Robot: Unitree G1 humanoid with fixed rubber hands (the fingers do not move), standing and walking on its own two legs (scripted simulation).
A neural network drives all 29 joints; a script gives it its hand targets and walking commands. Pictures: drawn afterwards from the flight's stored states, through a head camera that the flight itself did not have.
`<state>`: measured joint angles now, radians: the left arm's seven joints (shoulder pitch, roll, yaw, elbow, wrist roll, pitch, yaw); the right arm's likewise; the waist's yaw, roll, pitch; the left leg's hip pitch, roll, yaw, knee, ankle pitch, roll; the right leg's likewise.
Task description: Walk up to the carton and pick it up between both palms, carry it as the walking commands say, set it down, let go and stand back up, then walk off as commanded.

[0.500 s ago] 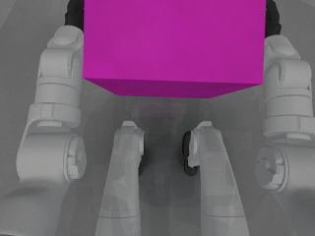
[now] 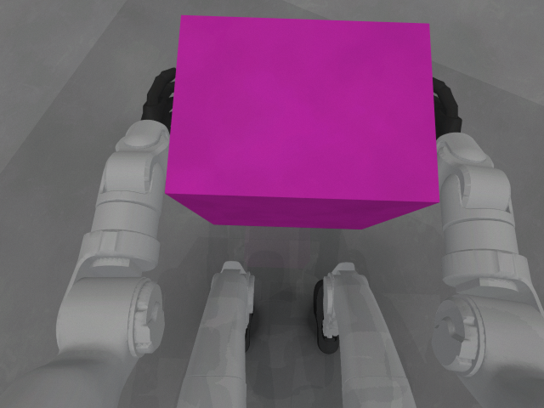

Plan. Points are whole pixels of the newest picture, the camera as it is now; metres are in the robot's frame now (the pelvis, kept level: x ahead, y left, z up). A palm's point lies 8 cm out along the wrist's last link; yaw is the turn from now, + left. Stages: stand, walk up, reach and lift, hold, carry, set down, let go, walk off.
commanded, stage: reach and lift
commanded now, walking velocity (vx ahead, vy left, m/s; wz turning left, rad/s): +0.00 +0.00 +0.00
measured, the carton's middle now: (294, 149) +0.47 +0.00 -0.08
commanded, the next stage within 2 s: none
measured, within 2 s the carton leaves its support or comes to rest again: neither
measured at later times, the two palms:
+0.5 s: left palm (121, 102) +0.45 +0.19 +0.07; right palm (485, 110) +0.45 -0.19 +0.08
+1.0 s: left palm (75, 77) +0.43 +0.19 +0.16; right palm out of the picture +0.42 -0.19 +0.15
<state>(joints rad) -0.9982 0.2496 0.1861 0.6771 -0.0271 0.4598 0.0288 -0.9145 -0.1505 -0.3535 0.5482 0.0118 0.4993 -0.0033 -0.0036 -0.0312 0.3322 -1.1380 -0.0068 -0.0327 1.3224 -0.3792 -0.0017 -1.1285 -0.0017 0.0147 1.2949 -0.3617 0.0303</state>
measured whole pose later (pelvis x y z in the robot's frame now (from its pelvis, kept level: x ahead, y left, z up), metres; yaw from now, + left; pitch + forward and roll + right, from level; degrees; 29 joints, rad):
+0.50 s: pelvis +0.11 +0.00 +0.10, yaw +0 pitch +16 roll -1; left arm -0.48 0.01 0.37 0.55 0.13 0.47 -0.09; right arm -0.41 -0.01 -0.35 0.47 -0.14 0.49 0.13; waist 0.00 -0.01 -0.11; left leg -0.78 -0.01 -0.03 0.84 -0.34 0.00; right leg -0.77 0.00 0.03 0.81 -0.32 0.03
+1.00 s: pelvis +0.12 +0.00 +0.13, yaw +0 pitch +4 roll +0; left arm -0.34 -0.01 0.35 0.44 0.10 0.57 -0.09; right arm -0.28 0.00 -0.29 0.36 -0.12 0.60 0.12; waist 0.00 0.01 -0.11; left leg -0.40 -0.01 -0.03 0.60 -0.27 0.00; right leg -0.39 0.00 0.04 0.58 -0.26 0.03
